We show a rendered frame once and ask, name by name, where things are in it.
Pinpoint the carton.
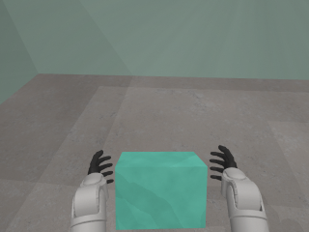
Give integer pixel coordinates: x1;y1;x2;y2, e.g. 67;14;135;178
115;152;208;230

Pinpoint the robot right forearm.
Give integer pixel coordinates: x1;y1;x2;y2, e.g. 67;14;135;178
220;167;269;232

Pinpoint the robot left hand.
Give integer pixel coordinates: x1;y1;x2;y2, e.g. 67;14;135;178
88;150;114;184

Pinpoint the robot right hand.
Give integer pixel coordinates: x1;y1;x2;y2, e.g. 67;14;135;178
210;145;238;181

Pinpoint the robot left forearm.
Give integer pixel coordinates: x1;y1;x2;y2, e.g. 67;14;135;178
70;172;109;232

